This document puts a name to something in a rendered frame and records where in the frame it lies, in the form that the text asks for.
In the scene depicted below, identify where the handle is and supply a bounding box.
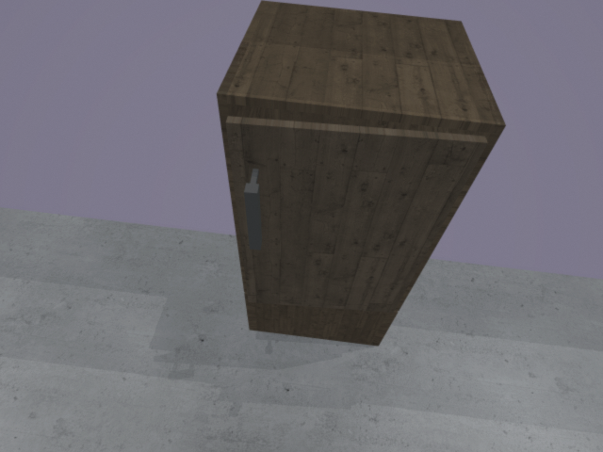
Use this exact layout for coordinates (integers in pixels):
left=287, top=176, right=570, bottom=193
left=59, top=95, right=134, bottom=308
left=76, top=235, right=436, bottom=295
left=244, top=169, right=262, bottom=250

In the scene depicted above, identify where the cupboard door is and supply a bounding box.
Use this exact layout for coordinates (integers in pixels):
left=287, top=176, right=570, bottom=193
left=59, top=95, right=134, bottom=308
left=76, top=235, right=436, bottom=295
left=226, top=116, right=488, bottom=313

